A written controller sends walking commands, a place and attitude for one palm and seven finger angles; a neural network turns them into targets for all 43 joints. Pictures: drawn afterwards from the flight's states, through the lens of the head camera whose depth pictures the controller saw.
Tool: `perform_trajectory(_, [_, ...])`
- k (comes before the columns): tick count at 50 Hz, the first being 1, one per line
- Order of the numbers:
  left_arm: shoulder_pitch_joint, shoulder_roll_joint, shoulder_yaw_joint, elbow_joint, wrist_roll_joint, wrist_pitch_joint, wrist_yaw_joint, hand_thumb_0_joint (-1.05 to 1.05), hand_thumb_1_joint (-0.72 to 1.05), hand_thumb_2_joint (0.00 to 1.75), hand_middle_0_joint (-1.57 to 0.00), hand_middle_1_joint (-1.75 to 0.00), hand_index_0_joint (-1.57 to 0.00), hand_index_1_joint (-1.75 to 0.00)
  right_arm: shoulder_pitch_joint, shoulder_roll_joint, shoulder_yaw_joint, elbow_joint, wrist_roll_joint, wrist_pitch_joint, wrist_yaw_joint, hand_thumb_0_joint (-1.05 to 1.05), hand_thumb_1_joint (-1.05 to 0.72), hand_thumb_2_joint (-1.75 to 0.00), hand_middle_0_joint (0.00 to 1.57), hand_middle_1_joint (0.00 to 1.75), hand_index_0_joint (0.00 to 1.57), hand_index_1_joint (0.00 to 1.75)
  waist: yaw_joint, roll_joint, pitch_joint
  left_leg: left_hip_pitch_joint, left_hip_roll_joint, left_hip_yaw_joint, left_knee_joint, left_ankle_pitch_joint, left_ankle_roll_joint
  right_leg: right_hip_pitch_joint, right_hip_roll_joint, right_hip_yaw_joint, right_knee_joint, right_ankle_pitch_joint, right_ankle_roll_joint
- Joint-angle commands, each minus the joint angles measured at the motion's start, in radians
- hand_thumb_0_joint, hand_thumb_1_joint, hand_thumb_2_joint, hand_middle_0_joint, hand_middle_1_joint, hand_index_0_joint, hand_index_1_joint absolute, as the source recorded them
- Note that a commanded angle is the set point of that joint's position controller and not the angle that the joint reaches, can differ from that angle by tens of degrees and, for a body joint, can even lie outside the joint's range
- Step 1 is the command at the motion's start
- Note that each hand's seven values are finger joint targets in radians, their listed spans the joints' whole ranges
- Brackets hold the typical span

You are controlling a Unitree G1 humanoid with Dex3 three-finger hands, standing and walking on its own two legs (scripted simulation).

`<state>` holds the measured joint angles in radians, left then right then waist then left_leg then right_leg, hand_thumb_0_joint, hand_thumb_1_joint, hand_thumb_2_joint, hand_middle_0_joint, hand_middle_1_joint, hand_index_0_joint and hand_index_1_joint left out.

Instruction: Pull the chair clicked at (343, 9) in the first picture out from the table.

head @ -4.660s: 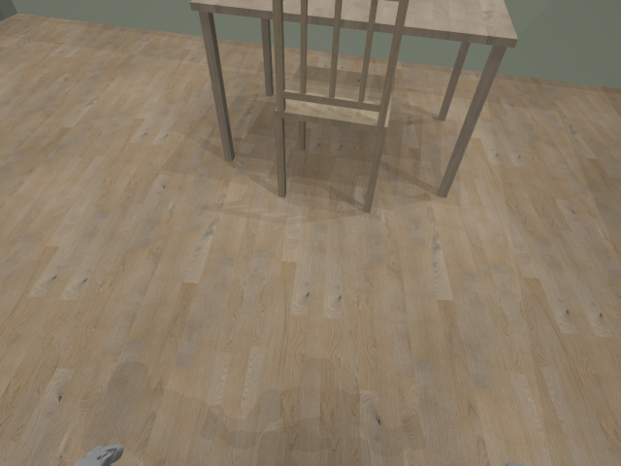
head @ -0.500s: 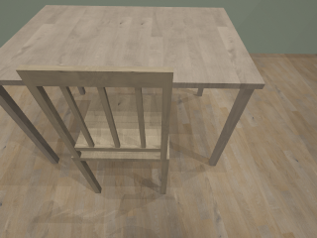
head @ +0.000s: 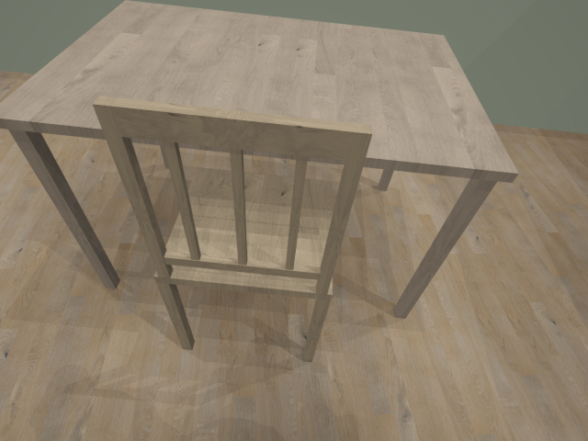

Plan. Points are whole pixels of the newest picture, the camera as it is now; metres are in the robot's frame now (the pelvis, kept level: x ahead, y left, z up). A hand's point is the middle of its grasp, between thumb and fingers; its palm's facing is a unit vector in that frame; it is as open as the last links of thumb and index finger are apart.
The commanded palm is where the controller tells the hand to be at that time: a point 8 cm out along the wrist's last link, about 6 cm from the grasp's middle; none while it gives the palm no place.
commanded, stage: come to a stop and stand still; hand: left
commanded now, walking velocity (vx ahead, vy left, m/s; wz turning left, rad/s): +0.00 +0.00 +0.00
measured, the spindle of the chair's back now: (240, 213) +0.52 +0.15 -0.05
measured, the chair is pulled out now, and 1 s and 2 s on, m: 0.00 0.00 0.00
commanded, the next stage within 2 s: look again from close up in 1.48 s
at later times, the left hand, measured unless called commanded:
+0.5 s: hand out of the picture -0.07 +0.16 -0.16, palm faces +0.02 -0.98 -0.19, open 7.4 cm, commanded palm none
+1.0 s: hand out of the picture -0.05 +0.13 -0.16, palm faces +0.03 -0.98 -0.17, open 7.4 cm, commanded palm none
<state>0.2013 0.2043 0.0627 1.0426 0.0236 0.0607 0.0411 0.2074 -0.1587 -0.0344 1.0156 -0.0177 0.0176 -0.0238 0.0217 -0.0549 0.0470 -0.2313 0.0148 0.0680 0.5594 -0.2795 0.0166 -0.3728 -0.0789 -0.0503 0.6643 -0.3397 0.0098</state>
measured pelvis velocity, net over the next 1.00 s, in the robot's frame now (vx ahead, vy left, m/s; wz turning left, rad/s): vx -0.02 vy -0.02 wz -0.02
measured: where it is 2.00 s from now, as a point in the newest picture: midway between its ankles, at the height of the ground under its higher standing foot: outside the picture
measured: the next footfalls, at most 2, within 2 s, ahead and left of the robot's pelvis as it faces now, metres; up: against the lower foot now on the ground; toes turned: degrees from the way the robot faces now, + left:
right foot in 0.28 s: -0.04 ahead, -0.09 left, +0.00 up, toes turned -3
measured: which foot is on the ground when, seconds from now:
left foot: down 0.00-1.00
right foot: up 0.00-0.26, down 0.28-1.00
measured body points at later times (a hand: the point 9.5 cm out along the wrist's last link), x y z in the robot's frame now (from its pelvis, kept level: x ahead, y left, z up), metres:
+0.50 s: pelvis -0.04 +0.00 +0.01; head -0.04 -0.01 +0.46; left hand -0.07 +0.21 -0.15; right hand -0.05 -0.21 -0.16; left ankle +0.01 +0.11 -0.73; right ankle -0.08 -0.09 -0.73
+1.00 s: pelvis -0.02 -0.02 +0.01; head +0.00 -0.03 +0.46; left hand -0.05 +0.18 -0.15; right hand -0.05 -0.22 -0.16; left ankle +0.01 +0.11 -0.73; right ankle -0.08 -0.09 -0.73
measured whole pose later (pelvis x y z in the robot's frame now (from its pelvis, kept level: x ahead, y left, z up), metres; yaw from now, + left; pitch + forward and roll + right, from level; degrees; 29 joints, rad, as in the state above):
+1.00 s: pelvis -0.02 -0.02 +0.01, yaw -1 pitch +0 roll +1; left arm 0.34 0.10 -0.01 1.15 0.00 -0.01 0.05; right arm 0.30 -0.10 0.02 1.17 0.00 0.00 -0.05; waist -0.01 0.00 0.03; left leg -0.23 0.03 0.08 0.41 -0.17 -0.01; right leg -0.07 0.05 -0.05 0.38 -0.31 -0.07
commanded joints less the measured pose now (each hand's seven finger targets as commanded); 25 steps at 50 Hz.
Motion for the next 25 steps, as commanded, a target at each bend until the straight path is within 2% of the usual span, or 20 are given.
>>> perform_trajectory(1, [0.072,0.049,0.011,-0.028,0.006,-0.003,-0.009,0.0,0.9,0.9,-0.2,-0.3,-0.2,-0.3,-0.046,-0.133,-0.01,-0.061,-0.006,-0.008,-0.016,0.0,-0.9,-0.9,0.2,0.3,0.2,0.3,0.026,0.263,0.066,-0.202,0.206,-0.221,-0.411,-0.098,0.087,0.003,0.05,0.082,0.302,-0.037,-0.006])
perform_trajectory(2, [0.097,0.05,0.009,-0.014,0.004,-0.009,-0.011,0.0,0.9,0.9,-0.2,-0.3,-0.2,-0.3,-0.046,-0.123,-0.006,-0.061,-0.001,-0.011,-0.017,0.0,-0.9,-0.9,0.2,0.3,0.2,0.3,0.032,0.219,0.056,-0.171,0.199,-0.202,-0.395,-0.049,0.098,-0.007,0.052,0.08,0.322,-0.029,-0.005])
perform_trajectory(3, [0.118,0.045,0.005,-0.003,0.002,-0.012,-0.01,0.0,0.9,0.9,-0.2,-0.3,-0.2,-0.3,-0.041,-0.127,-0.004,-0.058,-0.001,-0.011,-0.017,0.0,-0.9,-0.9,0.2,0.3,0.2,0.3,0.03,0.206,0.043,-0.131,0.191,-0.183,-0.385,-0.021,0.104,-0.017,0.05,0.075,0.321,-0.027,0.002])
perform_trajectory(4, [0.126,0.045,0.001,0.002,0.001,-0.015,-0.008,0.0,0.9,0.9,-0.2,-0.3,-0.2,-0.3,-0.022,-0.127,-0.005,-0.052,0.001,-0.01,-0.017,0.0,-0.9,-0.9,0.2,0.3,0.2,0.3,0.019,0.182,0.025,-0.073,0.185,-0.179,-0.374,0.003,0.109,-0.026,0.051,0.063,0.296,-0.032,0.008])
perform_trajectory(6, [0.121,0.035,-0.012,0.002,-0.002,-0.021,-0.006,0.0,0.9,0.9,-0.2,-0.3,-0.2,-0.3,0.028,-0.128,-0.009,-0.03,0.002,-0.011,-0.02,0.0,-0.9,-0.9,0.2,0.3,0.2,0.3,-0.007,0.188,-0.015,0.041,0.205,-0.216,-0.356,0.045,0.132,-0.032,0.04,0.047,0.185,-0.082,0.015])
perform_trajectory(7, [0.108,0.031,-0.017,0.005,-0.002,-0.024,-0.006,0.0,0.9,0.9,-0.2,-0.3,-0.2,-0.3,0.04,-0.122,-0.008,-0.017,0.004,-0.011,-0.021,0.0,-0.9,-0.9,0.2,0.3,0.2,0.3,-0.017,0.179,-0.005,0.063,0.216,-0.224,-0.352,0.077,0.147,-0.019,0.035,0.039,0.128,-0.099,0.013])
perform_trajectory(9, [0.125,0.02,-0.028,0.011,-0.007,-0.031,-0.004,0.0,0.9,0.9,-0.2,-0.3,-0.2,-0.3,0.082,-0.131,-0.01,0.001,0.0,-0.013,-0.02,0.0,-0.9,-0.9,0.2,0.3,0.2,0.3,-0.03,0.182,-0.057,0.139,0.224,-0.254,-0.333,0.154,0.152,0.032,0.039,0.033,-0.025,-0.126,0.01])
perform_trajectory(10, [0.143,0.015,-0.03,0.024,-0.009,-0.035,-0.001,0.0,0.9,0.9,-0.2,-0.3,-0.2,-0.3,0.097,-0.13,-0.011,0.012,0.002,-0.013,-0.018,0.0,-0.9,-0.9,0.2,0.3,0.2,0.3,-0.031,0.173,-0.069,0.147,0.219,-0.256,-0.321,0.188,0.145,0.072,0.043,0.031,-0.102,-0.099,0.007])
perform_trajectory(11, [0.176,0.009,-0.032,0.042,-0.01,-0.041,0.001,0.0,0.9,0.9,-0.2,-0.3,-0.2,-0.3,0.098,-0.13,-0.01,0.024,0.004,-0.014,-0.017,0.0,-0.9,-0.9,0.2,0.3,0.2,0.3,-0.016,0.161,-0.086,0.142,0.205,-0.242,-0.292,0.211,0.129,0.131,0.043,0.03,-0.205,-0.016,0.005])
perform_trajectory(12, [0.205,0.021,-0.034,0.061,-0.009,-0.048,0.005,0.0,0.9,0.9,-0.2,-0.3,-0.2,-0.3,0.094,-0.117,-0.006,0.032,0.013,-0.016,-0.015,0.0,-0.9,-0.9,0.2,0.3,0.2,0.3,-0.004,0.113,-0.085,0.091,0.181,-0.219,-0.256,0.191,0.101,0.217,0.035,0.04,-0.33,0.108,0.002])
perform_trajectory(13, [0.218,0.034,-0.037,0.073,-0.007,-0.057,0.01,0.0,0.9,0.9,-0.2,-0.3,-0.2,-0.3,0.095,-0.092,-0.003,0.033,0.019,-0.017,-0.011,0.0,-0.9,-0.9,0.2,0.3,0.2,0.3,-0.013,0.047,-0.075,0.043,0.13,-0.172,-0.222,0.14,0.053,0.259,-0.012,0.108,-0.381,0.166,-0.015])
perform_trajectory(14, [0.197,0.047,-0.042,0.076,-0.008,-0.064,0.01,0.0,0.9,0.9,-0.2,-0.3,-0.2,-0.3,0.086,-0.069,0.003,0.034,0.024,-0.016,-0.009,0.0,-0.9,-0.9,0.2,0.3,0.2,0.3,-0.03,-0.002,-0.048,0.04,0.083,-0.123,-0.209,0.101,0.012,0.214,-0.073,0.174,-0.394,0.159,-0.043])
perform_trajectory(15, [0.176,0.054,-0.047,0.076,-0.012,-0.068,0.007,0.0,0.9,0.9,-0.2,-0.3,-0.2,-0.3,0.081,-0.06,0.01,0.039,0.02,-0.018,-0.006,0.0,-0.9,-0.9,0.2,0.3,0.2,0.3,-0.04,-0.002,-0.024,0.082,0.062,-0.111,-0.213,0.108,-0.002,0.145,-0.103,0.182,-0.397,0.162,-0.063])
perform_trajectory(16, [0.168,0.038,-0.051,0.082,-0.014,-0.078,0.006,0.0,0.9,0.9,-0.2,-0.3,-0.2,-0.3,0.083,-0.058,0.012,0.049,0.013,-0.019,-0.006,0.0,-0.9,-0.9,0.2,0.3,0.2,0.3,-0.046,-0.057,-0.035,0.121,0.068,-0.105,-0.203,0.183,-0.002,0.128,-0.085,0.183,-0.386,0.233,-0.065])
perform_trajectory(17, [0.153,0.03,-0.052,0.08,-0.014,-0.081,0.008,0.0,0.9,0.9,-0.2,-0.3,-0.2,-0.3,0.093,-0.059,0.013,0.061,0.013,-0.015,-0.007,0.0,-0.9,-0.9,0.2,0.3,0.2,0.3,-0.05,-0.119,-0.013,0.121,0.076,-0.101,-0.201,0.185,0.0,0.124,-0.068,0.164,-0.388,0.238,-0.059])
perform_trajectory(18, [0.157,0.015,-0.057,0.081,-0.016,-0.082,0.009,0.0,0.9,0.9,-0.2,-0.3,-0.2,-0.3,0.098,-0.072,0.015,0.071,0.011,-0.016,-0.008,0.0,-0.9,-0.9,0.2,0.3,0.2,0.3,-0.047,-0.092,-0.002,0.132,0.082,-0.106,-0.209,0.205,0.002,0.117,-0.065,0.157,-0.385,0.242,-0.056])
perform_trajectory(20, [0.171,0.014,-0.059,0.086,-0.019,-0.079,0.012,0.0,0.9,0.9,-0.2,-0.3,-0.2,-0.3,0.11,-0.075,0.02,0.091,0.012,-0.017,-0.009,0.0,-0.9,-0.9,0.2,0.3,0.2,0.3,-0.042,-0.04,0.011,0.133,0.09,-0.117,-0.23,0.195,0.005,0.116,-0.044,0.146,-0.387,0.155,-0.049])
perform_trajectory(21, [0.181,0.01,-0.059,0.089,-0.019,-0.077,0.012,0.0,0.9,0.9,-0.2,-0.3,-0.2,-0.3,0.108,-0.075,0.023,0.099,0.012,-0.016,-0.009,0.0,-0.9,-0.9,0.2,0.3,0.2,0.3,-0.037,-0.009,0.038,0.123,0.09,-0.117,-0.238,0.166,0.005,0.103,-0.04,0.144,-0.395,0.106,-0.049])
perform_trajectory(22, [0.183,0.016,-0.057,0.09,-0.018,-0.074,0.011,0.0,0.9,0.9,-0.2,-0.3,-0.2,-0.3,0.11,-0.07,0.025,0.105,0.014,-0.012,-0.008,0.0,-0.9,-0.9,0.2,0.3,0.2,0.3,-0.034,-0.001,0.072,0.1,0.088,-0.114,-0.246,0.126,0.005,0.095,-0.033,0.141,-0.408,0.056,-0.049])
perform_trajectory(25, [0.198,0.013,-0.058,0.092,-0.019,-0.071,0.011,0.0,0.9,0.9,-0.2,-0.3,-0.2,-0.3,0.13,-0.058,0.028,0.117,0.01,-0.009,-0.009,0.0,-0.9,-0.9,0.2,0.3,0.2,0.3,-0.032,0.04,0.095,0.079,0.078,-0.118,-0.254,0.077,0.0,0.076,-0.03,0.152,-0.413,-0.006,-0.053])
